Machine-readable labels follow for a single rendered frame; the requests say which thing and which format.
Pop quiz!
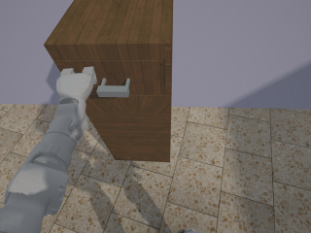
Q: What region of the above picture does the left robot upper arm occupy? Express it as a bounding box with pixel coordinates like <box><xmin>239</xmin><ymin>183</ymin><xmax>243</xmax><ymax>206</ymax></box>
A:
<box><xmin>0</xmin><ymin>162</ymin><xmax>69</xmax><ymax>233</ymax></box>

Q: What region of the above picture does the left robot hand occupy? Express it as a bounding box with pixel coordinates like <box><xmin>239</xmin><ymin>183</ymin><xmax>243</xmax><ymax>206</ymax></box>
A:
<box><xmin>55</xmin><ymin>66</ymin><xmax>97</xmax><ymax>130</ymax></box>

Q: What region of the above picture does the handle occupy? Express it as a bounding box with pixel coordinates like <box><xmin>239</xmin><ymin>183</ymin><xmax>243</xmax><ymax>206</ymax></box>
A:
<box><xmin>96</xmin><ymin>78</ymin><xmax>130</xmax><ymax>98</ymax></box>

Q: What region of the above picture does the drawer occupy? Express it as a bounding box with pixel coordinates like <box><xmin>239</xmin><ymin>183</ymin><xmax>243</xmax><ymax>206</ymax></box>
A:
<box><xmin>61</xmin><ymin>59</ymin><xmax>165</xmax><ymax>95</ymax></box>

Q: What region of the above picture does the cabinet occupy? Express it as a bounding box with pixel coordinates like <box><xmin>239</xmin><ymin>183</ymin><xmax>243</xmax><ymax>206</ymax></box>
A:
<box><xmin>44</xmin><ymin>0</ymin><xmax>173</xmax><ymax>162</ymax></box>

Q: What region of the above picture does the robot left forearm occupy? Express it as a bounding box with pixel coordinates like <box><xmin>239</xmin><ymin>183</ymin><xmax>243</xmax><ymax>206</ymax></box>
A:
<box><xmin>4</xmin><ymin>95</ymin><xmax>86</xmax><ymax>205</ymax></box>

